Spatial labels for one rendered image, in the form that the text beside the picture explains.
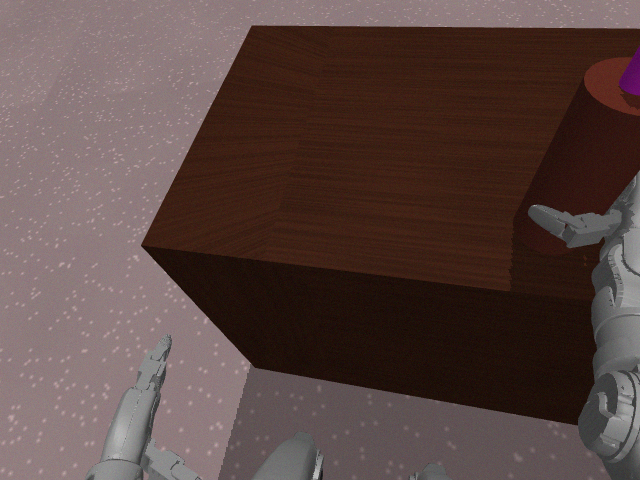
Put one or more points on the right robot arm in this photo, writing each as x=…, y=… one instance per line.
x=609, y=423

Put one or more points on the left robot hand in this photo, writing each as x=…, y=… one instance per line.
x=129, y=435

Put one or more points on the left robot arm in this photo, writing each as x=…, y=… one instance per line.
x=115, y=470

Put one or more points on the bottle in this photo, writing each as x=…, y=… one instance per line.
x=594, y=154

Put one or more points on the right robot hand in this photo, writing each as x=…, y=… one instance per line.
x=590, y=228

